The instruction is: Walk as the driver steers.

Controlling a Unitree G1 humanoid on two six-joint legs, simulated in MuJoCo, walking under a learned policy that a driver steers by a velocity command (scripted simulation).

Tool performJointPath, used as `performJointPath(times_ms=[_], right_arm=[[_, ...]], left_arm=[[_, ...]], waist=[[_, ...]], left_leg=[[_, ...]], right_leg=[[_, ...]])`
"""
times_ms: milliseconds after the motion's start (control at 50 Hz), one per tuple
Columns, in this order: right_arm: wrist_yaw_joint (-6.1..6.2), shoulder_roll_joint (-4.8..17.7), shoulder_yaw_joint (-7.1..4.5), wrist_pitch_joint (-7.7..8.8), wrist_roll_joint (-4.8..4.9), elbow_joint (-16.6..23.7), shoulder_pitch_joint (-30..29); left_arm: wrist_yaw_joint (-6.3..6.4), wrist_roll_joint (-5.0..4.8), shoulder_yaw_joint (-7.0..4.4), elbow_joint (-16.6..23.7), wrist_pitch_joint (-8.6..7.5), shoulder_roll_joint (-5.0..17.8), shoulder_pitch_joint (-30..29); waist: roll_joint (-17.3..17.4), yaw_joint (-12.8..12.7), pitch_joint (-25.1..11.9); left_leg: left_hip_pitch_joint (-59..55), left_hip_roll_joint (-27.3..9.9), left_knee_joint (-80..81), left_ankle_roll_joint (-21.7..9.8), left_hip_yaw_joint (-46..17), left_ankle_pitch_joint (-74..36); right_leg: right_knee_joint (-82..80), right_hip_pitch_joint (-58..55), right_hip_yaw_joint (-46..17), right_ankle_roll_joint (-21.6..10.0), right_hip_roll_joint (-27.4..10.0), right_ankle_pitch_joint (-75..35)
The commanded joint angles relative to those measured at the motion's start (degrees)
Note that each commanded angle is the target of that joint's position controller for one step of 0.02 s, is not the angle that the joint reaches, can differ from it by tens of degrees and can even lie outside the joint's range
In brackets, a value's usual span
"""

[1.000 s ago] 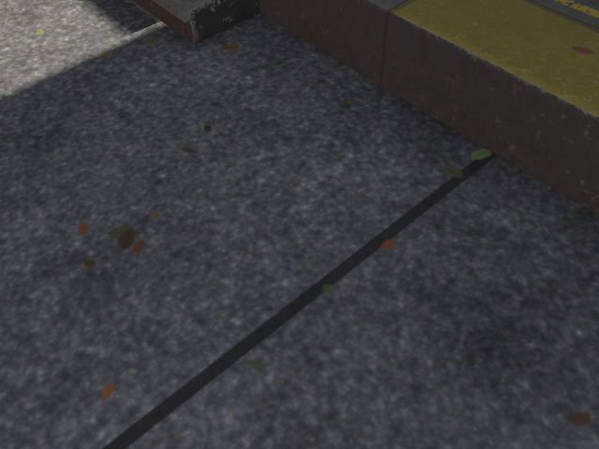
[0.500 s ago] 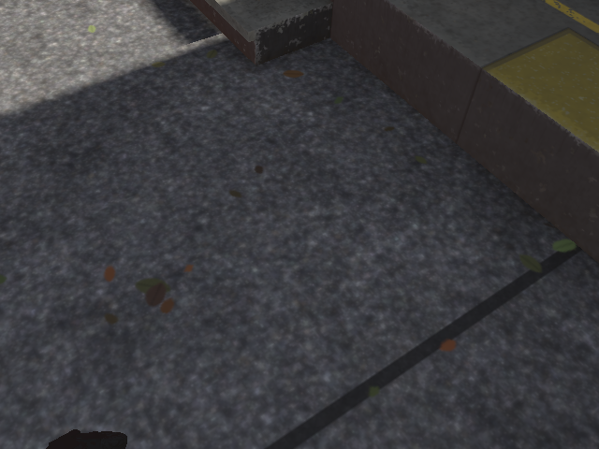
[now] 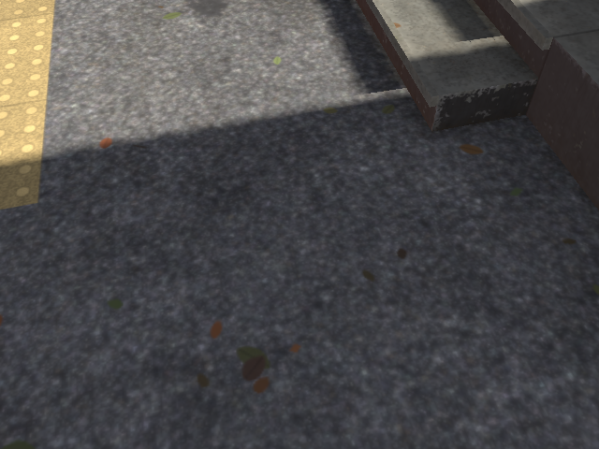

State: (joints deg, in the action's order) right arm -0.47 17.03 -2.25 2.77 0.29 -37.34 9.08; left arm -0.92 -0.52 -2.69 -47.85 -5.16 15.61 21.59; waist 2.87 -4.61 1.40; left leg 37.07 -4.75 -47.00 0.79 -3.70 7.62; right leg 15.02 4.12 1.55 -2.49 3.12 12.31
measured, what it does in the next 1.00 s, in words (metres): walks ahead, turning right: left foot, then right foot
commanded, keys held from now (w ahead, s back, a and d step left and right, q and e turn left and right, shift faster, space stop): w+e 0.70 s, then no key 0.30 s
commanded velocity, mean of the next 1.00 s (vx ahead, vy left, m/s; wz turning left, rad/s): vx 0.43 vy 0.00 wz -0.34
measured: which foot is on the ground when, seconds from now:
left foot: up 0.00-0.16, down 0.18-0.72, up 0.74-1.00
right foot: down 0.00-0.20, up 0.22-0.68, down 0.70-1.00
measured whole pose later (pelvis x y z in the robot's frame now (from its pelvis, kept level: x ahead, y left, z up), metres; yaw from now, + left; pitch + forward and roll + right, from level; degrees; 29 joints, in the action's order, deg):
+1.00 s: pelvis +0.47 -0.08 +0.00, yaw -25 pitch +1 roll +0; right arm 1.1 17.6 -3.2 2.7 -0.4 -44.1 7.5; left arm -0.2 0.4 -2.7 -42.7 -1.9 15.2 12.3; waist 2.6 -1.3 4.1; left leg 35.6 -5.6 -49.4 3.9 -2.3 10.1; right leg 19.8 11.8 -0.5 -4.7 4.5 9.1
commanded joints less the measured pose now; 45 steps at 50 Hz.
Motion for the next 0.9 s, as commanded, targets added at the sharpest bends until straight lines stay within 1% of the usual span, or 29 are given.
performJointPath(times_ms=[20, 60, 100, 140, 160, 180, 200, 220, 240, 260, 280, 300, 340, 400, 460, 500, 580, 620, 660, 680, 700, 720, 740, 760, 780, 800, 820, 860, 900], right_arm=[[-0.77, 0.88, 0.37, 1.6, 0.19, 5.19, -6.43], [-1.18, 1.47, 0.17, 2.04, 0.58, 6.53, -9.72], [-1.61, 2.77, -0.36, 2.53, 0.73, 7.23, -10.62], [-1.56, 4.79, -1.36, 2.91, 0.62, 6.37, -6.72], [-1.1, 6.76, -2.54, 2.91, 0.34, 4.43, -0.36], [-0.41, 9.71, -3.77, 2.73, -0.44, 2.72, 8.51], [0.33, 15.07, -5.02, 2.05, -1.77, 2.03, 15.74], [0.12, 12.2, -4.38, 1.48, -1.33, 1.28, 16.83], [0.07, 8.41, -3.23, 1.41, -0.64, 1.03, 13.57], [0.01, 6.32, -2.57, 1.52, -0.18, 0.95, 9.94], [-0.26, 4.44, -2.01, 1.8, -0.28, 0.61, 6.4], [-0.46, 3.03, -1.71, 2.32, -0.66, 0.34, 3.97], [-0.6, 2.95, -2.13, 3.35, -1.04, -0.64, 1.64], [-0.23, 4.45, -2.91, 4.24, -1.31, -2.58, 1.74], [0.41, 6.0, -3.4, 3.92, -1.15, -4.13, 2.72], [0.78, 7.4, -3.79, 3.5, -0.8, -5.02, 4.11], [0.89, 9.46, -4.61, 2.18, 0.4, -7.19, 7.53], [0.9, 10.44, -5.0, 1.28, 1.03, -7.9, 8.2], [1.17, 12.14, -5.44, 0.46, 1.45, -7.8, 7.48], [1.32, 12.24, -5.38, -0.05, 1.7, -7.6, 6.64], [1.56, 10.72, -4.65, -0.05, 1.33, -7.21, 7.21], [1.25, 4.35, -2.45, 0.81, -1.07, -4.23, 11.01], [0.69, 3.85, -1.48, 2.73, -0.88, -3.86, 10.3], [0.15, 8.62, -2.78, 3.47, 1.65, -3.39, 5.02], [0.26, 7.66, -2.37, 3.77, 2.0, -3.28, 4.02], [0.84, 7.27, -2.43, 3.55, 0.69, -4.18, 3.93], [1.19, 7.77, -2.82, 2.85, -0.02, -4.71, 4.35], [1.37, 6.5, -2.73, 1.06, -0.27, -5.75, 7.05], [1.77, 5.13, -2.39, 0.13, -0.58, -6.11, 7.73]], left_arm=[[0.28, -0.83, -1.98, 2.87, -0.46, 9.94, -1.63], [0.29, -1.16, -1.94, 1.41, 0.22, 10.33, 1.17], [0.56, -1.32, -2.15, 0.65, 0.93, 11.12, 2.04], [0.93, -1.31, -2.5, 0.45, 1.55, 12.33, 1.24], [1.01, -1.17, -2.26, 0.58, 1.64, 11.92, 0.72], [0.98, -0.36, -1.39, 1.67, 1.36, 9.81, -0.06], [0.9, 0.48, 0.53, 3.55, 0.59, 3.34, 4.31], [0.84, -0.94, 0.5, 3.0, -0.06, 4.38, 6.72], [0.85, -2.27, -1.21, 3.4, 0.07, 9.52, 2.54], [0.94, -2.31, -1.39, 4.38, 0.34, 9.42, -1.0], [1.12, -1.66, -1.46, 4.58, 0.85, 8.54, -2.58], [1.25, -1.15, -1.74, 4.32, 1.65, 7.67, -2.19], [1.21, -1.19, -1.43, 3.87, 3.07, 4.87, -0.69], [1.29, -0.76, -1.62, 5.67, 3.89, 4.35, -3.69], [0.21, -0.68, -1.23, 7.2, 3.4, 3.5, -8.08], [-0.67, -0.62, -0.78, 8.73, 3.15, 2.89, -12.51], [-1.88, -0.67, -0.65, 12.26, 3.33, 3.43, -19.09], [-2.34, -0.58, -0.95, 13.74, 3.46, 4.18, -20.31], [-2.41, -0.45, -2.09, 14.03, 3.81, 6.19, -16.81], [-2.18, -0.62, -3.45, 12.49, 3.96, 8.25, -9.8], [-1.34, -0.86, -5.61, 9.67, 4.33, 12.12, 0.35], [-0.15, -0.85, -7.24, 9.4, 4.49, 19.6, 3.01], [-0.32, -0.18, -6.05, 12.29, 3.58, 18.36, 1.37], [-0.88, 0.54, -4.36, 12.19, 2.77, 13.57, -0.83], [-0.85, 0.44, -3.77, 11.49, 2.31, 11.5, -2.88], [-0.73, -0.05, -3.21, 11.4, 2.22, 9.32, -6.43], [-0.49, 0.12, -2.63, 11.86, 2.25, 7.69, -9.17], [-0.2, 0.99, -2.62, 11.99, 1.99, 8.23, -11.32], [0.24, 1.13, -2.67, 10.92, 1.57, 8.85, -11.74]], waist=[[-6.52, -0.05, 1.11], [-6.7, -0.64, 1.97], [-7.31, 0.36, 2.16], [-7.99, 3.74, 0.07], [-7.31, 7.27, -3.95], [-5.99, 11.56, -10.92], [6.61, 11.82, -20.88], [12.52, 11.49, -25.63], [6.85, 11.29, -15.33], [5.28, 9.87, -9.01], [3.54, 8.01, -4.8], [4.48, 6.09, -2.5], [3.97, 3.97, -0.85], [1.43, 3.48, 0.81], [0.34, 4.69, 1.65], [-0.6, 6.41, 2.8], [-1.29, 8.48, 4.79], [-0.73, 8.14, 4.46], [1.33, 5.2, 0.41], [1.02, 0.91, -3.62], [-1.02, -3.76, -9.08], [-15.47, -0.79, -13.56], [-14.85, -0.18, -23.41], [-8.12, -2.0, -18.88], [-7.13, -0.01, -12.49], [-3.9, 2.13, -8.41], [-5.06, 3.93, -6.83], [-5.87, 6.2, -7.07], [-5.87, 7.04, -7.01]], left_leg=[[-3.36, 0.86, 9.62, 0.1, 2.52, -8.13], [-4.66, 2.0, 13.3, -0.28, 2.57, -8.41], [-6.16, 2.73, 16.57, -1.35, 1.86, -6.01], [-14.08, 3.96, 19.64, -2.88, 2.39, -3.96], [-24.26, 4.83, 21.45, -4.29, 3.36, -4.39], [-39.49, -0.31, 19.05, -6.75, -0.6, -5.53], [-61.41, -15.8, 18.59, -13.06, -20.36, -3.42], [-61.44, -20.7, 26.08, -17.28, -35.75, 6.61], [-53.45, -18.1, 28.37, -15.03, -29.28, 12.05], [-45.94, -15.6, 30.19, -13.36, -21.64, 11.84], [-38.87, -13.1, 32.71, -12.46, -16.37, 8.78], [-33.52, -11.2, 35.01, -11.68, -11.77, 5.24], [-27.67, -10.36, 38.46, -11.86, -6.0, -0.42], [-27.57, -10.66, 40.24, -12.49, 0.24, -6.79], [-29.4, -9.39, 40.51, -11.51, 6.36, -9.73], [-30.47, -9.65, 40.8, -11.02, 9.13, -9.86], [-37.7, -11.87, 38.95, -9.87, 11.66, -10.57], [-41.36, -12.63, 35.27, -8.91, 12.96, -17.62], [-42.71, -12.14, 25.92, -7.46, 14.93, -37.23], [-40.7, -10.58, 15.69, -6.15, 16.69, -43.51], [-32.05, -8.07, 1.56, -3.84, 17.74, -38.44], [-6.97, -0.31, -20.89, 0.58, 17.35, 0.85], [1.62, 7.16, -32.17, 1.82, 3.73, 28.75], [5.11, 3.61, -33.6, 1.02, -0.55, 25.22], [4.82, 1.09, -29.82, 0.31, 0.56, 21.34], [2.95, -1.36, -24.95, 0.44, 1.05, 18.17], [-1.13, -2.59, -21.76, 0.61, 0.97, 16.24], [-7.29, -1.99, -19.65, 1.76, 1.64, 12.82], [-8.14, -1.14, -14.71, 2.89, 2.03, 8.96]], right_leg=[[-5.97, 2.27, -7.99, -8.77, -13.5, -18.39], [-4.96, 0.6, -9.57, -8.53, -14.76, -18.13], [-2.88, -2.13, -11.4, -7.63, -16.3, -18.72], [1.81, -2.54, -11.79, -6.13, -16.42, -24.71], [8.84, -0.54, -9.96, -4.71, -13.93, -30.27], [21.01, 7.32, -8.12, -2.69, -10.97, -24.62], [42.41, 27.19, -3.44, 1.35, -3.2, 0.41], [53.1, 34.93, -8.28, 2.07, -1.68, 21.51], [57.17, 39.21, -9.27, 2.01, -4.79, 18.22], [56.45, 39.7, -7.55, 1.92, -7.11, 13.4], [54.24, 37.92, -6.85, 2.23, -8.62, 9.88], [52.13, 34.96, -7.26, 2.49, -10.05, 7.07], [51.27, 30.98, -7.03, 3.21, -10.71, 3.77], [46.65, 34.01, -8.25, 3.97, -11.09, -2.63], [36.3, 33.81, -6.92, 3.61, -10.65, -11.64], [30.35, 32.83, -4.58, 3.09, -10.19, -14.95], [23.55, 34.61, -2.18, 0.91, -9.64, -11.92], [21.87, 33.89, -0.05, -0.76, -8.24, -6.75], [21.59, 26.02, 3.68, -3.09, -4.19, -0.75], [19.31, 16.35, 5.27, -4.8, -1.24, -1.26], [17.01, 0.0, 3.21, -7.13, 0.22, -3.96], [14.67, -20.31, -23.79, -15.69, -15.17, -4.92], [5.06, -25.64, -47.92, -22.63, -24.72, -8.27], [4.38, -21.79, -38.29, -19.2, -23.71, -17.96], [5.97, -14.17, -28.2, -16.82, -21.28, -27.04], [6.38, -6.83, -21.28, -14.14, -18.25, -31.23], [5.15, -0.71, -17.38, -12.86, -16.41, -33.91], [2.71, 6.1, -13.74, -13.03, -15.01, -40.27], [1.68, 7.89, -10.21, -13.13, -14.08, -44.28]])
